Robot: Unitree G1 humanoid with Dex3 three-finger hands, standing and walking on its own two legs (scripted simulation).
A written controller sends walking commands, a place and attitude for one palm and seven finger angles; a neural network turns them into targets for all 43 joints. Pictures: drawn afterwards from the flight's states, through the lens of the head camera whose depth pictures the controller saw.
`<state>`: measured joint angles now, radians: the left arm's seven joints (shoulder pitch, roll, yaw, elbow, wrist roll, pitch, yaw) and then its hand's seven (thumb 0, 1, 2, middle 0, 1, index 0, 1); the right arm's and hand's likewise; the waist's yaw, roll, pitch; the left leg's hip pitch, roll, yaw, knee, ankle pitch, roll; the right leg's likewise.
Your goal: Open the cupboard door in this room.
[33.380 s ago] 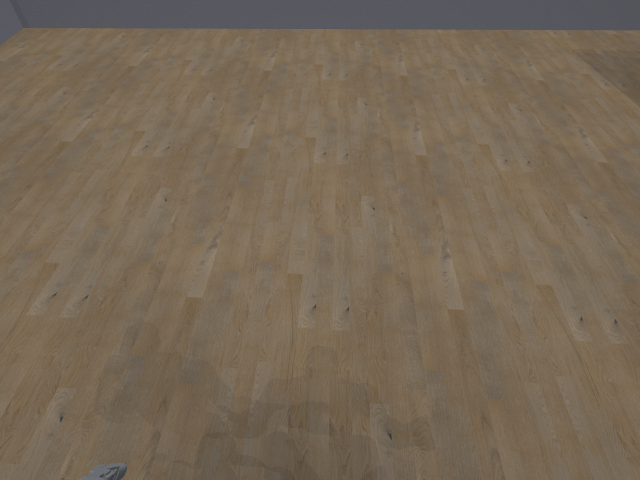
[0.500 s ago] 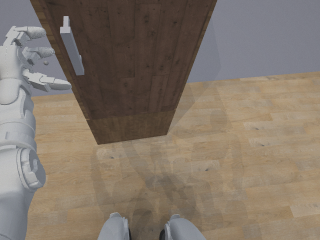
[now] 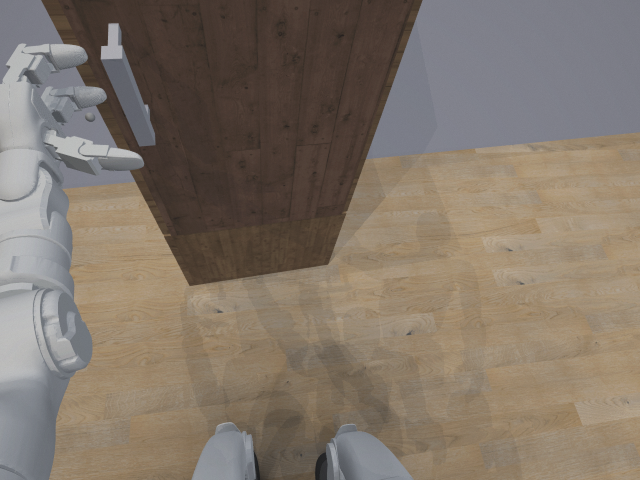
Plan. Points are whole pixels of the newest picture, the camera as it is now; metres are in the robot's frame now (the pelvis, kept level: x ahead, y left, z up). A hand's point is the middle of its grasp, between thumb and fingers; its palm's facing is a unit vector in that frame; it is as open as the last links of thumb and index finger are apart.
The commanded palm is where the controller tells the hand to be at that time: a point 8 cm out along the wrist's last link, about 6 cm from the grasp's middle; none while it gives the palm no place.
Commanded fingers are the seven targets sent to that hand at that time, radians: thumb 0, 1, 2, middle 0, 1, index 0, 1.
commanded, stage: slide the fingers in behind the handle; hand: left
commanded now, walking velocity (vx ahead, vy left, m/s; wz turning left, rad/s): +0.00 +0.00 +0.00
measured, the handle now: (131, 89) +0.57 +0.18 +0.09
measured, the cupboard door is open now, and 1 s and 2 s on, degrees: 0 0 0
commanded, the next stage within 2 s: move the hooked fingers beside the handle in 1.24 s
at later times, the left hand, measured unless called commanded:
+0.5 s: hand (97, 119) +0.52 +0.21 +0.09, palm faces +0.19 -0.98 -0.01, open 14.3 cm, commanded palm +0.51 +0.20 +0.08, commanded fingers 0.00 -0.50 0.30 -0.30 -1.20 -0.30 -1.20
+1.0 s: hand (110, 124) +0.52 +0.20 +0.09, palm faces +0.23 -0.97 -0.03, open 15.0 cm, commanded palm +0.51 +0.17 +0.08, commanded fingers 0.00 -0.50 0.30 -0.30 -1.20 -0.30 -1.20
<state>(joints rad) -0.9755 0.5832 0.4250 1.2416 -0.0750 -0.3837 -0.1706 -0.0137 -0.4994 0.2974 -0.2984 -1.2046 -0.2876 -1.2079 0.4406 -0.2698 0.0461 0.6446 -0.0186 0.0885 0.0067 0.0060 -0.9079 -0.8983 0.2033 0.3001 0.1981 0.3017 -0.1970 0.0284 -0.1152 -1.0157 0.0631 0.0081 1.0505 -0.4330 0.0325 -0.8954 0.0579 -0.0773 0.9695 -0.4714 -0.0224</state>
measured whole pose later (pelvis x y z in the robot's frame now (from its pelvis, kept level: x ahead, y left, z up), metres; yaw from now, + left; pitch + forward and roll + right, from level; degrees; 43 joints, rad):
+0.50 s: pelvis +0.00 +0.00 +0.00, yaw +3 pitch +23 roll -5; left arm -1.04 0.48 0.27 1.25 -0.10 -0.40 -0.03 -0.01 -0.50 0.30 -0.24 -1.21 -0.22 -1.21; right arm 0.40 -0.26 0.03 0.69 -0.04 0.06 0.04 0.01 -0.91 -0.90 0.20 0.30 0.20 0.30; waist -0.16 0.03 -0.13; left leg -1.04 0.03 -0.03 1.08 -0.44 0.03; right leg -0.90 0.03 -0.12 0.99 -0.50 -0.02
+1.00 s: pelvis -0.01 +0.00 -0.01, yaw +4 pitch +23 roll -5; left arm -1.08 0.40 0.15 1.26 -0.11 -0.41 0.10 -0.01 -0.50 0.30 -0.12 -1.17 -0.08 -1.16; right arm 0.39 -0.25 0.01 0.73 -0.06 0.02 0.06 0.01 -0.91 -0.90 0.20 0.30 0.20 0.30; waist -0.14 0.03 -0.13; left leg -1.07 0.01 -0.06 1.10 -0.43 0.03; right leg -0.92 0.02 -0.15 1.02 -0.50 -0.02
